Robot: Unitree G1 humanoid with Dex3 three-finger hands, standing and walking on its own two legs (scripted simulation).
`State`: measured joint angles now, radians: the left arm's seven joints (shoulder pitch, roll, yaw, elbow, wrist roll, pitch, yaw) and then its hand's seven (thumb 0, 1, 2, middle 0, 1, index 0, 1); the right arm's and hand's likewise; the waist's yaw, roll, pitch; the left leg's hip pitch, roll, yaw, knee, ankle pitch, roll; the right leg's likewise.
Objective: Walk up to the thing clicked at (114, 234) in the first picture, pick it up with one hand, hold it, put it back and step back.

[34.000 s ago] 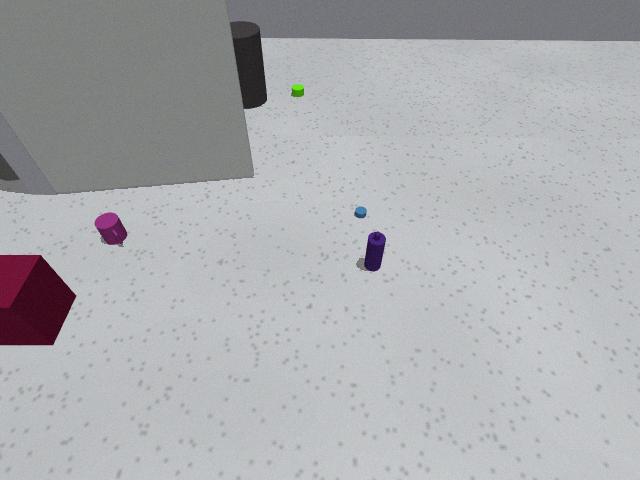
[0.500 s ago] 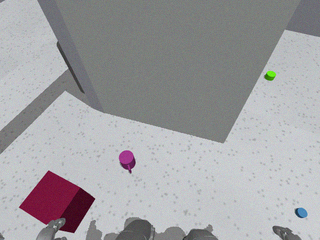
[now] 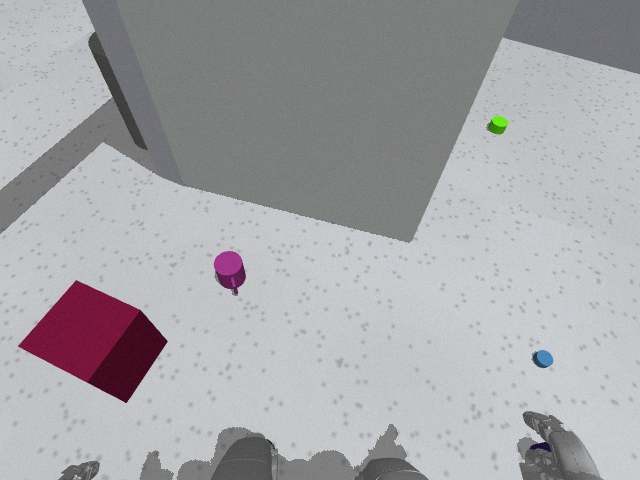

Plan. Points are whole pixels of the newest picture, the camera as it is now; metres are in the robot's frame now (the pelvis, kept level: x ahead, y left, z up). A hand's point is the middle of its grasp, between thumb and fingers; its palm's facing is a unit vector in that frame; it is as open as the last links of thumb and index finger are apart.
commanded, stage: step back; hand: left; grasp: from above
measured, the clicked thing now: (231, 274) +0.73 +0.29 -0.71
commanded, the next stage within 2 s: stand in 1.92 s
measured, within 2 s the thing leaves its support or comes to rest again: neither
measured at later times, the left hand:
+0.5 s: hand out of the picture -0.06 +0.26 -0.14, palm faces +0.11 -0.91 -0.40, open 7.4 cm
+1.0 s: hand out of the picture -0.29 +0.22 -0.13, palm faces +0.11 -0.90 -0.43, open 7.4 cm
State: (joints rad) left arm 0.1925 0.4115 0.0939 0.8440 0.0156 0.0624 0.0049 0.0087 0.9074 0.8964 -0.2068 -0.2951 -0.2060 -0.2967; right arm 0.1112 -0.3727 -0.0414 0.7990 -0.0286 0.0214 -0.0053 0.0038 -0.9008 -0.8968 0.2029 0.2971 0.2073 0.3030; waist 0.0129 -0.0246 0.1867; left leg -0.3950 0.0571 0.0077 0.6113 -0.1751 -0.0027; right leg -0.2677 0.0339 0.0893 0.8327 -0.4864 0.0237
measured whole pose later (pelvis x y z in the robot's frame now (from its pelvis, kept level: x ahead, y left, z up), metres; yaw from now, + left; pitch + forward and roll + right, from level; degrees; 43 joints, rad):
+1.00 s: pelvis -0.31 -0.06 +0.00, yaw +6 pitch -3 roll +0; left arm 0.24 0.37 0.07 0.93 0.05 -0.01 0.00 0.01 0.90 0.90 -0.21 -0.30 -0.21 -0.30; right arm 0.22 -0.41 -0.06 0.94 -0.02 0.05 0.01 0.00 -0.91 -0.90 0.20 0.30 0.20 0.30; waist 0.03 0.03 0.08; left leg -0.36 -0.03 -0.09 0.87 -0.48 -0.02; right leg -0.27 -0.02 -0.01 0.66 -0.36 -0.02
